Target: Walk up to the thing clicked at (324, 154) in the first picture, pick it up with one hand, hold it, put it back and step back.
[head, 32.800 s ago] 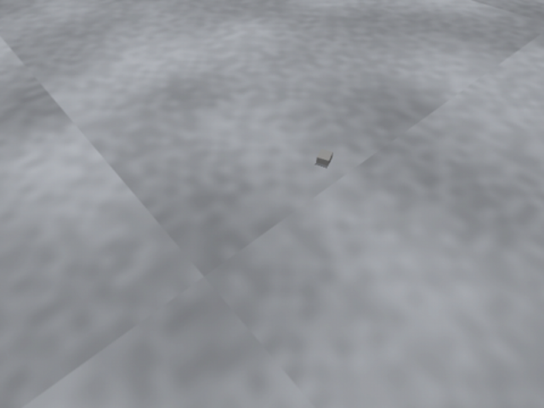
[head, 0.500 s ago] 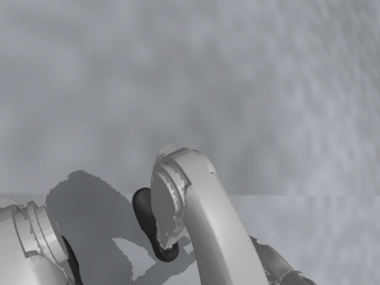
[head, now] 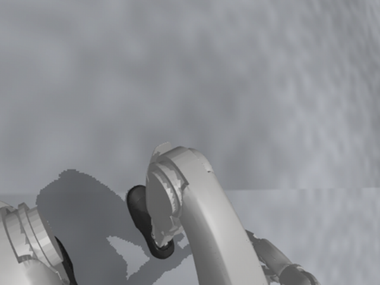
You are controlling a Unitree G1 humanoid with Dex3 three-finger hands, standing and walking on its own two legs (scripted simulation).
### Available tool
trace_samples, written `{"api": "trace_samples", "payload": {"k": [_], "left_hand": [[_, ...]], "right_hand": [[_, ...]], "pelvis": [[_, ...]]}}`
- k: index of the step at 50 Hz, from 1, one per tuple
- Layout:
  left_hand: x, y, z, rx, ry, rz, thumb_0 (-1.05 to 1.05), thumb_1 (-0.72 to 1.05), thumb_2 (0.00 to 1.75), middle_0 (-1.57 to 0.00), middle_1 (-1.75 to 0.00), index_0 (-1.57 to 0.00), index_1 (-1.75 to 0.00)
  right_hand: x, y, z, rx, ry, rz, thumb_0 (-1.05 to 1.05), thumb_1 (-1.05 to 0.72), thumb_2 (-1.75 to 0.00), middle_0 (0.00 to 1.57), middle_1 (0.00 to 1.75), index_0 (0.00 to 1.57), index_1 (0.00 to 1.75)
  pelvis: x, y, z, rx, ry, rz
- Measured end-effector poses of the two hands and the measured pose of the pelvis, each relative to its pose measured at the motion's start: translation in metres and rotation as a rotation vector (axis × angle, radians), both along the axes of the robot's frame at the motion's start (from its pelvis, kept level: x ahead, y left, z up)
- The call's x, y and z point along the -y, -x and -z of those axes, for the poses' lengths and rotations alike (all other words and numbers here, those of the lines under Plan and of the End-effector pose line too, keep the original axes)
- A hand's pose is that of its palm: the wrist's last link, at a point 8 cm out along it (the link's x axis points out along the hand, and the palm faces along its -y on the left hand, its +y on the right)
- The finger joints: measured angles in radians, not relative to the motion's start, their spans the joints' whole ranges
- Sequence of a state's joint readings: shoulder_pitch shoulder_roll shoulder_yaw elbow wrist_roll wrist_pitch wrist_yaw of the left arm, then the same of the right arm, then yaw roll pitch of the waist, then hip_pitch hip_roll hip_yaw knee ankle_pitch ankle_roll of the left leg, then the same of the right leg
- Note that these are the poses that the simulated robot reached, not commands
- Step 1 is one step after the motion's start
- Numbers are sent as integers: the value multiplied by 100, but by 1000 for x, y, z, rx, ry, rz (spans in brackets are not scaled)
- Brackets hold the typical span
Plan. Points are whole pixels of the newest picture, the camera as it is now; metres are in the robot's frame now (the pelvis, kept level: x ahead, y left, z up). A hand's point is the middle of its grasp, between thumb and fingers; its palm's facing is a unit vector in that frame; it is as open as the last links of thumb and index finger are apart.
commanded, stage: open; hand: left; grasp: from above
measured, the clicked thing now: out of the picture +0.47 +0.35 -0.29
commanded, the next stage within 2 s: withdraw in 0.88 s
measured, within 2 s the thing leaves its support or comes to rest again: neither
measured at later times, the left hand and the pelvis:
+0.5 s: hand out of the picture +0.46 +0.35 -0.25, palm faces -0.46 -0.12 -0.88, open 11.3 cm; pelvis +0.00 +0.00 +0.00, yaw +0 degrees
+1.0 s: hand out of the picture +0.45 +0.35 -0.25, palm faces -0.47 -0.13 -0.87, open 13.3 cm; pelvis +0.00 +0.00 +0.00, yaw +0 degrees
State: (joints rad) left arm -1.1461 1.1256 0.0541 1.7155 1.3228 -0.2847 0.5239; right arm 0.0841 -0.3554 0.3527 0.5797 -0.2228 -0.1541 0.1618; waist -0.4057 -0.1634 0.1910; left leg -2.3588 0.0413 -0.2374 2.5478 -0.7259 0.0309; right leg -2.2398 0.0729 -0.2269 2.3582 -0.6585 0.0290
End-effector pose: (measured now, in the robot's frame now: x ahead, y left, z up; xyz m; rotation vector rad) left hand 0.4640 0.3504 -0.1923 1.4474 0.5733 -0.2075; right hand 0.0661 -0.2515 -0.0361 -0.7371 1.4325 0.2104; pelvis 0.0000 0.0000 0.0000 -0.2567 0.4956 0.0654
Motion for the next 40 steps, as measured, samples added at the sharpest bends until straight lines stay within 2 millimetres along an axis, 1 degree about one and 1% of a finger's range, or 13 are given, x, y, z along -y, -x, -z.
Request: {"api": "trace_samples", "payload": {"k": [5, 10, 25, 34, 40], "left_hand": [[-1, -1, -2, 8, -4, 7, 1, 21, 19, -75, -36, -77, -33], [-1, 1, -1, -2, -7, 10, 1, 20, 29, -66, -45, -70, -42], [-1, -2, -3, 6, -11, 13, 0, -6, 59, -40, -74, -44, -70], [0, -4, -3, 12, -5, 11, 0, -20, 71, -28, -86, -31, -83], [-1, -2, -2, 6, -5, 6, 0, -26, 77, -22, -92, -25, -89]], "right_hand": [[-1, -1, 0, -1, -2, -7, 0, -91, -89, 21, 30, 20, 30], [-2, -1, 0, 4, -5, -8, 0, -90, -89, 21, 30, 20, 30], [-4, 6, -1, -13, -14, -1, 0, -90, -89, 21, 30, 20, 30], [-4, 9, -1, -13, -10, 7, 0, -90, -89, 21, 30, 20, 30], [-6, 10, -2, -14, -12, 5, 0, -90, -89, 21, 30, 20, 30]], "pelvis": [[0, 0, -1, 2, 0, 0], [0, 1, -1, 5, 2, 0], [0, 2, -1, 6, 2, 2], [-1, 3, -1, 8, 5, 5], [-1, 3, -1, 10, 5, 3]]}}
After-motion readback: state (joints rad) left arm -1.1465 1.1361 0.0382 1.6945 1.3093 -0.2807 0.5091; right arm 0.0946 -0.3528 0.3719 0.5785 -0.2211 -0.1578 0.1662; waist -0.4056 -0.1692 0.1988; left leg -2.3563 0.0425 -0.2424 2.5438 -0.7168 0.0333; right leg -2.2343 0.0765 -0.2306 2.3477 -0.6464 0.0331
